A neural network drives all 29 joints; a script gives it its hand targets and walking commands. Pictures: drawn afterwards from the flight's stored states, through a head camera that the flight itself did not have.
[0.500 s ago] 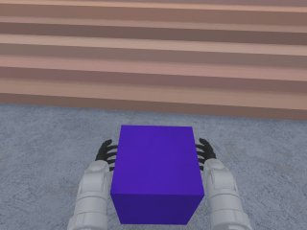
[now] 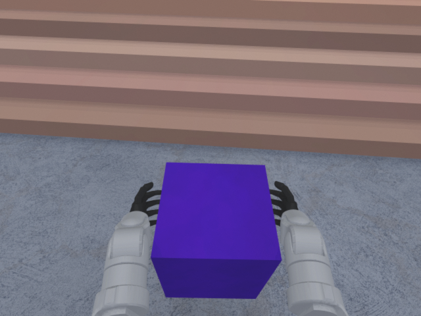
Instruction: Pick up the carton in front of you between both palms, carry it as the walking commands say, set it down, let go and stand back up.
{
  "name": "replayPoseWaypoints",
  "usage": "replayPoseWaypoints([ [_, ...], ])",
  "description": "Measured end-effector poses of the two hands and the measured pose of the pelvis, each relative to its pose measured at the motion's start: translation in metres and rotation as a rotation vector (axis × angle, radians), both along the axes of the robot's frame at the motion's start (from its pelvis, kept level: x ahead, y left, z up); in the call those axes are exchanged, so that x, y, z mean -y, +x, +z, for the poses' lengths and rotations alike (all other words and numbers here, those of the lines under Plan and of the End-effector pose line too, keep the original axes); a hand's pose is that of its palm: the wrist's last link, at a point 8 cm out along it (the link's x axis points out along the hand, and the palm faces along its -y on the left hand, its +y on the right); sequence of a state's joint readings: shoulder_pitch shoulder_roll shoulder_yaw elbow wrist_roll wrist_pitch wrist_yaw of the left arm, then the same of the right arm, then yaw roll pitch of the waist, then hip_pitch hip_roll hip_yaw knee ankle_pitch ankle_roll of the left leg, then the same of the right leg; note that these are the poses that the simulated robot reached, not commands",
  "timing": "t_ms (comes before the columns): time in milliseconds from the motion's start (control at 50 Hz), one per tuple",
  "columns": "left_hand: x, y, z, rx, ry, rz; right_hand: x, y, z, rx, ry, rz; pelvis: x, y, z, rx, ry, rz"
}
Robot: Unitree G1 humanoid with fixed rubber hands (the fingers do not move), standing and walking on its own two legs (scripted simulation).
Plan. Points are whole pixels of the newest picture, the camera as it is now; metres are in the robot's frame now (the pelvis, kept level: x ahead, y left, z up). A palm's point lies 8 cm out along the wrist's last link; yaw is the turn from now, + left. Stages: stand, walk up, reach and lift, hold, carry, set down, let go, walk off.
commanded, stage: reach and lift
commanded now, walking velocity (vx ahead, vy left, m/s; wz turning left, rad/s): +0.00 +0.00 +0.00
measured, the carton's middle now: (213, 234) +0.30 +0.00 -0.04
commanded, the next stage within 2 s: hold in 0.42 s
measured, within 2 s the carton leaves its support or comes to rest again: neither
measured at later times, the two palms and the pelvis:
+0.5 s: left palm (138, 214) +0.29 +0.15 +0.05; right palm (290, 213) +0.30 -0.15 +0.05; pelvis +0.01 +0.00 +0.00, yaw +0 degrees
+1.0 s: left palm (137, 202) +0.31 +0.15 +0.07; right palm (291, 199) +0.31 -0.15 +0.07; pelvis +0.02 +0.00 -0.01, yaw +1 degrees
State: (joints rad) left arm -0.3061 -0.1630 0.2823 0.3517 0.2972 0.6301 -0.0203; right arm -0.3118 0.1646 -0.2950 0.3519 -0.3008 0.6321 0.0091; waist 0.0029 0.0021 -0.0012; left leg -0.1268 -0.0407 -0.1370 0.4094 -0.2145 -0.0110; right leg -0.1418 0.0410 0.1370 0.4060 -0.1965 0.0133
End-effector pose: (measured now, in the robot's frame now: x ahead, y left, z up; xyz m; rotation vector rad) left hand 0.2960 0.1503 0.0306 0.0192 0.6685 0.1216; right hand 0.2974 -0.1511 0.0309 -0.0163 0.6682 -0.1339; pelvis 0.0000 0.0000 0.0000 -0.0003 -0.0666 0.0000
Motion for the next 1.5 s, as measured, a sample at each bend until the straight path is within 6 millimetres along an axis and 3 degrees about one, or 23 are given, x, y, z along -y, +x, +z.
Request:
replayPoseWaypoints([
  [340, 0.0, 0.001, 0.007, -0.003, 0.016, -0.011, 0.0, 0.001, 0.007, -0.003, -0.015, 0.011, 0.0, 0.011, 0.003, 0.015, -0.001, 0.0],
  [600, 0.0, -0.004, 0.025, 0.031, 0.009, -0.004, 0.0, -0.004, 0.025, 0.031, -0.008, 0.007, 0.0, 0.008, 0.004, 0.046, 0.0, 0.0],
  [780, 0.0, -0.008, 0.024, 0.01, 0.001, 0.002, 0.0, -0.008, 0.024, 0.011, -0.001, 0.003, 0.0, 0.0, 0.003, 0.062, 0.0, 0.0],
  [940, 0.0, 0.003, 0.033, 0.061, -0.005, 0.018, 0.0, 0.006, 0.032, 0.062, 0.011, 0.002, 0.002, 0.009, -0.005, -0.052, 0.001, 0.005],
  [1100, -0.009, 0.032, 0.043, 0.045, -0.015, 0.058, -0.01, 0.044, 0.044, 0.046, 0.022, 0.02, -0.004, 0.052, -0.013, -0.112, 0.008, 0.037],
  [1180, -0.019, 0.059, 0.046, 0.014, -0.012, 0.055, -0.02, 0.07, 0.045, 0.014, 0.041, 0.004, -0.009, 0.082, -0.014, -0.141, 0.008, -0.001],
  [1300, -0.007, 0.108, 0.044, -0.008, -0.065, 0.074, -0.009, 0.11, 0.041, -0.008, 0.063, -0.037, -0.004, 0.136, -0.016, -0.159, -0.027, 0.042],
  [1400, -0.021, 0.145, 0.045, -0.051, -0.058, 0.112, -0.023, 0.164, 0.047, -0.053, 0.059, 0.005, -0.008, 0.186, -0.006, -0.176, 0.012, 0.056],
  [1500, -0.046, 0.206, 0.047, -0.009, -0.073, 0.142, -0.048, 0.231, 0.051, -0.011, 0.057, 0.029, -0.026, 0.245, -0.014, -0.159, 0.027, 0.038],
])
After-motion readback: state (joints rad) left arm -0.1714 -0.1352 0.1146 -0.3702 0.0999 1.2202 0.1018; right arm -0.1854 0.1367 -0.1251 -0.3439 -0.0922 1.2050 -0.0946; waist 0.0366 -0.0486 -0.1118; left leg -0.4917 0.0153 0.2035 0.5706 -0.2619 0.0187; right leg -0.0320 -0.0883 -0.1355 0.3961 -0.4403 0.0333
